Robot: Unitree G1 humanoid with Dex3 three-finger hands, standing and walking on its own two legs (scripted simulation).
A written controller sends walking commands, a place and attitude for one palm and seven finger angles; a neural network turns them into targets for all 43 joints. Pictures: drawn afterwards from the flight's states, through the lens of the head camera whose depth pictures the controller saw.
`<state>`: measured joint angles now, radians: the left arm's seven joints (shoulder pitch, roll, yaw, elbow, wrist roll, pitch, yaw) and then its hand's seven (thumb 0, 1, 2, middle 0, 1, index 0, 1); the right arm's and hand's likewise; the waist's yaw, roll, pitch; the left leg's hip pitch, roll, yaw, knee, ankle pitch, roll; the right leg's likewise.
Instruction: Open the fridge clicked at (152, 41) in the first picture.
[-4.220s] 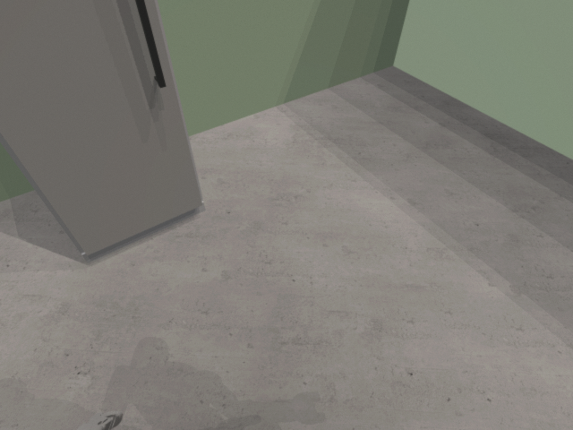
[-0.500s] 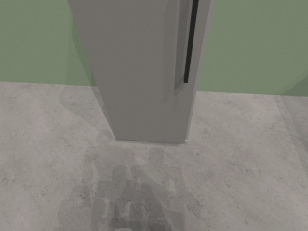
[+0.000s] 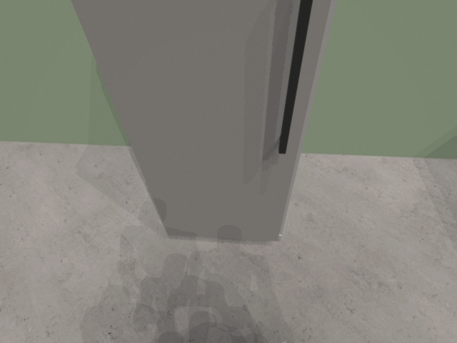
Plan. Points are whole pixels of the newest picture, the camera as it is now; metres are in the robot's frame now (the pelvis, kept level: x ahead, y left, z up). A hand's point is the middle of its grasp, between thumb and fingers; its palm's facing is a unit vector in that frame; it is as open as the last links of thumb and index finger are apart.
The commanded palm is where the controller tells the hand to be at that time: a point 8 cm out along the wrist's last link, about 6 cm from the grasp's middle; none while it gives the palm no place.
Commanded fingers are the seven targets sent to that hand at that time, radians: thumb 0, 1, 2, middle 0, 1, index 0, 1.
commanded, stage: take the last steps up to it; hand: right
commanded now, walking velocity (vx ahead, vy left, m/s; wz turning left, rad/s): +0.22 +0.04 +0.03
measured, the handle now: (294, 64) +0.61 -0.11 +0.18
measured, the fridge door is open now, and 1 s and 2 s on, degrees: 0 0 0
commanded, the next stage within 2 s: come to a stop and stand still in 0.18 s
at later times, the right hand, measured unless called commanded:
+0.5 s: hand (308, 314) +0.22 -0.14 -0.15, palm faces -0.02 +0.97 -0.23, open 7.3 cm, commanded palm none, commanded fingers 0.00 -0.90 -0.90 0.20 0.30 0.20 0.30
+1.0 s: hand out of the picture +0.11 -0.23 -0.17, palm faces +0.07 +0.97 -0.21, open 7.4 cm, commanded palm none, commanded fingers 0.00 -0.90 -0.90 0.20 0.30 0.20 0.30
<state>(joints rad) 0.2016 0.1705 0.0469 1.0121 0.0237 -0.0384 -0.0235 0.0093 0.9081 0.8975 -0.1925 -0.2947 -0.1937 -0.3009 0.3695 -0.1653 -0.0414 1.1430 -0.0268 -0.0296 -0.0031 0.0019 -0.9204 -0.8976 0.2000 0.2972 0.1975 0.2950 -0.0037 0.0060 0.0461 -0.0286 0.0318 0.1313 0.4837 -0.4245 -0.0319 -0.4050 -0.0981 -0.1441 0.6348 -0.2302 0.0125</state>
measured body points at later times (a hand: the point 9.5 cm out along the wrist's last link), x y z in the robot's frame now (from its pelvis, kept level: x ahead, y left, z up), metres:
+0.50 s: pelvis +0.14 +0.03 +0.01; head +0.16 +0.06 +0.46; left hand +0.10 +0.24 -0.17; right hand +0.22 -0.19 -0.13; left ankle +0.19 +0.14 -0.72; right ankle +0.08 -0.09 -0.71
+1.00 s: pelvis +0.09 -0.03 +0.02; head +0.10 -0.06 +0.47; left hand +0.15 +0.20 -0.12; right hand +0.10 -0.28 -0.15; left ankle +0.06 +0.11 -0.67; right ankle +0.10 -0.11 -0.72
